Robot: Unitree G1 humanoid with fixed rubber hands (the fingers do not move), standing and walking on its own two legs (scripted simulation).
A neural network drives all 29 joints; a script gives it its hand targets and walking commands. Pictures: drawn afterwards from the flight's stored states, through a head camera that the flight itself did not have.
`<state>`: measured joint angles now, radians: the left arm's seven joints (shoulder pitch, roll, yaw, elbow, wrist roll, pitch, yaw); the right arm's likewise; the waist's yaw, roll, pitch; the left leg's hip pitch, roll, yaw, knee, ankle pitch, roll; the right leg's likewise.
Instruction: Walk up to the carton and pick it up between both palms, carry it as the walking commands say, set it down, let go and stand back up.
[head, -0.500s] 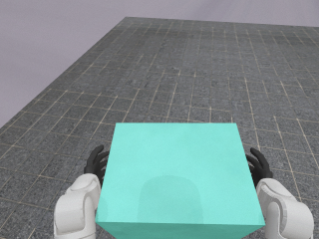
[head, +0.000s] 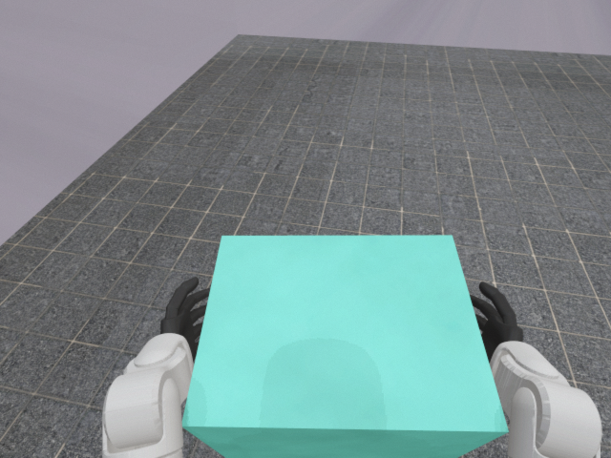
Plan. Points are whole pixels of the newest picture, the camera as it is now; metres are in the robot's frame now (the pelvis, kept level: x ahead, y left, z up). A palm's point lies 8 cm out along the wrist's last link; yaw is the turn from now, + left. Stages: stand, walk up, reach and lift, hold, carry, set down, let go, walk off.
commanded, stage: carry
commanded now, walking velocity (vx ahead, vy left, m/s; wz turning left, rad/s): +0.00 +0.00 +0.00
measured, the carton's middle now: (334, 360) +0.25 +0.00 +0.02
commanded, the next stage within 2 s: none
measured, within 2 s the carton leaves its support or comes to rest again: neither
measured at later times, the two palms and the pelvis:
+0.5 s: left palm (176, 339) +0.24 +0.19 +0.08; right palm (491, 348) +0.23 -0.18 +0.08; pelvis +0.00 +0.01 +0.00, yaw +0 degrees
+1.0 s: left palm (174, 338) +0.25 +0.20 +0.08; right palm (487, 347) +0.24 -0.18 +0.08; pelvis +0.00 +0.01 +0.00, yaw +0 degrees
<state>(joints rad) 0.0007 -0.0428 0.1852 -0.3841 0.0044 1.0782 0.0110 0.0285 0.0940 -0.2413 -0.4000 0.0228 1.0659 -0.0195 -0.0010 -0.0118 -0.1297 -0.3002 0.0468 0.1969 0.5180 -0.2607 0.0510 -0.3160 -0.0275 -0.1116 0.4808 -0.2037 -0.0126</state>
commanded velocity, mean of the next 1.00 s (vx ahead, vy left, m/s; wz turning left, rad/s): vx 0.00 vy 0.00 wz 0.00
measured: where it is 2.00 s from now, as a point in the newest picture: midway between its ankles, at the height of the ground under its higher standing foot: outside the picture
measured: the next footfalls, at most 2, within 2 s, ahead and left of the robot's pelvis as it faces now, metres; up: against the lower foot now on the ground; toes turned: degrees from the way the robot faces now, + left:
none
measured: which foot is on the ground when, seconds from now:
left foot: down 0.00-1.00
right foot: down 0.00-1.00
